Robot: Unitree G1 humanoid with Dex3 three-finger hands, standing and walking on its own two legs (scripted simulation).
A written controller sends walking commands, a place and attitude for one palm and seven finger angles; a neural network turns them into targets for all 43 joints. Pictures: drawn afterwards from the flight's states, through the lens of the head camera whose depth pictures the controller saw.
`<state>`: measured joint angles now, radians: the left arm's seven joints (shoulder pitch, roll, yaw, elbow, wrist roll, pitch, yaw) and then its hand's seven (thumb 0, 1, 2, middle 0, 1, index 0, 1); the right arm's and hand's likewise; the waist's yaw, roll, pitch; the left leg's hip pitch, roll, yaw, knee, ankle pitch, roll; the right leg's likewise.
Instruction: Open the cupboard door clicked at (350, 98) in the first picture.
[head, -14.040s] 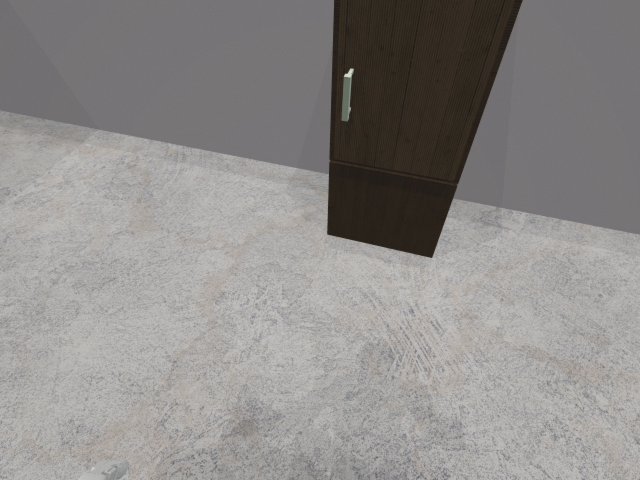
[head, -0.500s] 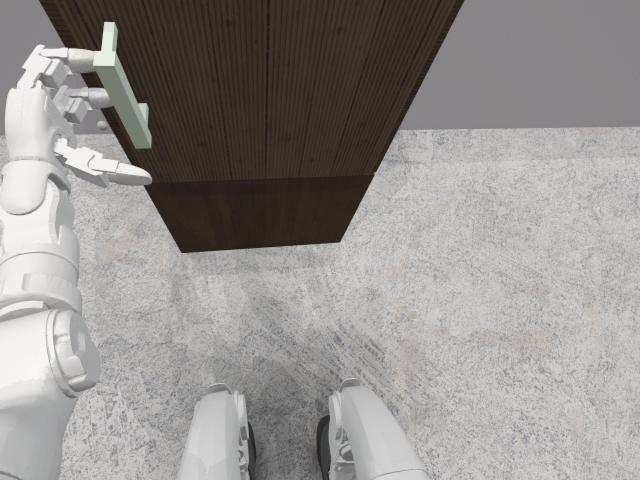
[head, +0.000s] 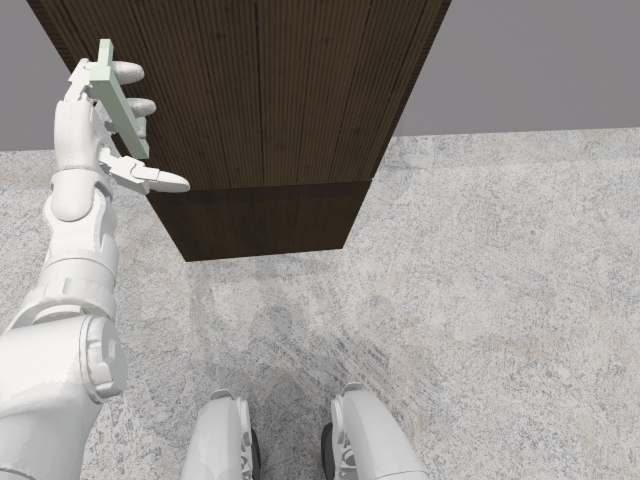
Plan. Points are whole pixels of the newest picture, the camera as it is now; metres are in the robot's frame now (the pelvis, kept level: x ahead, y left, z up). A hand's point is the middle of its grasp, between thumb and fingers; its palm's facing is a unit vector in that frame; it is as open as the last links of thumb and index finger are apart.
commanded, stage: slide the fingers in behind the handle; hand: left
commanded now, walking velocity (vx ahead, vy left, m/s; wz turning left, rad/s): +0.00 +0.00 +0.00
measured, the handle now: (124, 104) +0.57 +0.19 +0.04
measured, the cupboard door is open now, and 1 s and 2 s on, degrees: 0 0 23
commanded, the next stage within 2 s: close the thumb around the handle in 0.40 s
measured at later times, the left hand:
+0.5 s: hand (141, 136) +0.52 +0.17 +0.04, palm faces +0.05 -1.00 -0.03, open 14.0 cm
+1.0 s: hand (142, 137) +0.51 +0.17 +0.05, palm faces +0.05 -1.00 -0.02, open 7.5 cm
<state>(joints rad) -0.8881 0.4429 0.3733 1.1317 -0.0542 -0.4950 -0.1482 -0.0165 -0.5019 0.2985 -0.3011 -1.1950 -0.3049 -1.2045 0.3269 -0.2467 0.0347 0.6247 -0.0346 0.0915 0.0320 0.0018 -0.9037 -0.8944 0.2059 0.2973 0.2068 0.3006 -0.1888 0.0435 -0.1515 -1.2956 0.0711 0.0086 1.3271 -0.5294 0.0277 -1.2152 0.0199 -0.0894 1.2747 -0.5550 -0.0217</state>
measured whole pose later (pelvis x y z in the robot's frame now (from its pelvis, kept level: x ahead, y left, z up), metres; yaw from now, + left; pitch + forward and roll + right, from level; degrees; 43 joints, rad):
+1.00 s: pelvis +0.00 +0.00 +0.00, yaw +0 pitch +28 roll -4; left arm -0.86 0.42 0.38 1.12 -0.06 -0.50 -0.14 0.00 0.42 0.69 -0.37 -1.29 -0.37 -1.30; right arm 0.33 -0.24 0.03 0.63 -0.03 0.10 0.03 0.00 -0.90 -0.89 0.21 0.30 0.21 0.30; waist -0.18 0.04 -0.15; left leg -1.27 0.07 0.02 1.32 -0.53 0.03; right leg -1.20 0.02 -0.08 1.27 -0.55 -0.02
